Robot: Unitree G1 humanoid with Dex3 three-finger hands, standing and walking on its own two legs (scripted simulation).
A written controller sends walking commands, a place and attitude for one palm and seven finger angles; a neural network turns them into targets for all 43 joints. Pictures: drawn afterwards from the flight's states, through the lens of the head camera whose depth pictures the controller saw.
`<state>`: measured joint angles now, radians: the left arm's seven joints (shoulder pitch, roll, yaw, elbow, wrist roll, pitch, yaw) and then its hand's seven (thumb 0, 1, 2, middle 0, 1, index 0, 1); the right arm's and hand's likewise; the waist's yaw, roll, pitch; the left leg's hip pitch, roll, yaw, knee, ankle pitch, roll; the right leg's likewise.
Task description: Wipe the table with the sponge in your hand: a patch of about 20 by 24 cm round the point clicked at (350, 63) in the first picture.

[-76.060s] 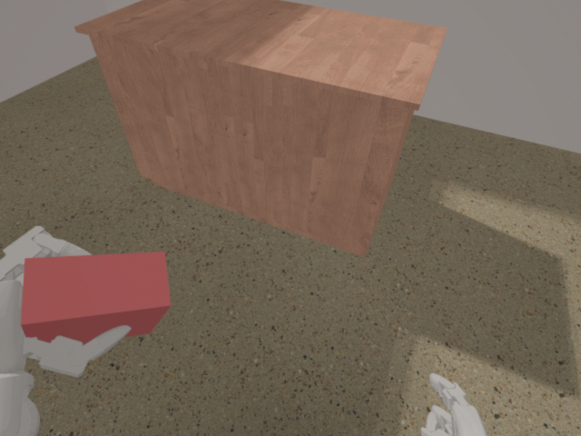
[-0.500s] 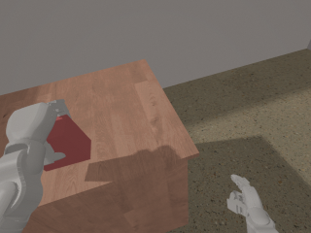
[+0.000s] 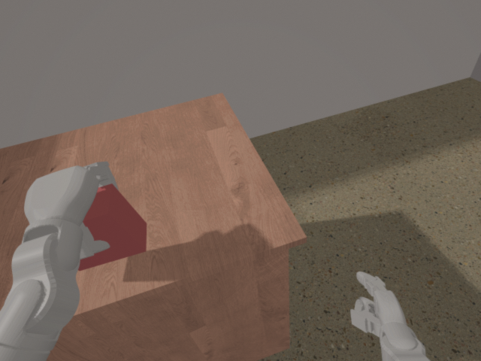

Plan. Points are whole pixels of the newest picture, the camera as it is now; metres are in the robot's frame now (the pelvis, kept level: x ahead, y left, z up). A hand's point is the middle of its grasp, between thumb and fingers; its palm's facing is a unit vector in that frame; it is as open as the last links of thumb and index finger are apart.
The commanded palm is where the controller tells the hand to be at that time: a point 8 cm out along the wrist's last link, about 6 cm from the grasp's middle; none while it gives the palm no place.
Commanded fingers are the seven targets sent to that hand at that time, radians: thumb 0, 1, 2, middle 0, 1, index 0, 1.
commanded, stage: move the sponge above the wiping area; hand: left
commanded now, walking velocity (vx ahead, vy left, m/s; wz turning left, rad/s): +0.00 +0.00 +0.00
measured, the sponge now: (101, 235) +0.25 +0.28 +0.11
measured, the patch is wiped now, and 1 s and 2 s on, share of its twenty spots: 0.00 0.00 0.00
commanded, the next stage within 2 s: lower the sponge onto the table in 1.60 s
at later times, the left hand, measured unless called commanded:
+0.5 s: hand (103, 213) +0.27 +0.27 +0.15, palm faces +0.11 -0.09 -0.99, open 9.9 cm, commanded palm +0.23 +0.27 +0.22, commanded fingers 0.00 0.10 1.30 -1.20 -1.60 -1.20 -1.60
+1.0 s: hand (121, 210) +0.28 +0.25 +0.14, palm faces +0.11 -0.11 -0.99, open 9.9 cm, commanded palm +0.24 +0.26 +0.21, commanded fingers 0.00 0.10 1.30 -1.20 -1.60 -1.20 -1.60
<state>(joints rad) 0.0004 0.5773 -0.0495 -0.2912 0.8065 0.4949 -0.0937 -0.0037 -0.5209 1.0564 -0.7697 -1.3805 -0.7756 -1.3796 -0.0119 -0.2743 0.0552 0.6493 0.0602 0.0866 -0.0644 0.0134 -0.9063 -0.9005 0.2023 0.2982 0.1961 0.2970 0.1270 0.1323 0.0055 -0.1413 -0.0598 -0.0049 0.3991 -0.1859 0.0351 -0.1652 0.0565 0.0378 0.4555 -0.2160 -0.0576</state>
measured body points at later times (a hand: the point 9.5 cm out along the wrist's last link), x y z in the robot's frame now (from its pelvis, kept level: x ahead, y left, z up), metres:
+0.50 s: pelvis +0.01 +0.00 +0.00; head -0.01 -0.05 +0.45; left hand +0.26 +0.27 +0.20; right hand +0.26 -0.20 -0.08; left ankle +0.02 +0.10 -0.74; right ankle +0.02 -0.08 -0.74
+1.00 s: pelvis +0.02 +0.00 +0.00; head +0.00 -0.06 +0.45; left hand +0.27 +0.25 +0.19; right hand +0.27 -0.19 -0.08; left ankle +0.02 +0.10 -0.74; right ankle +0.02 -0.08 -0.74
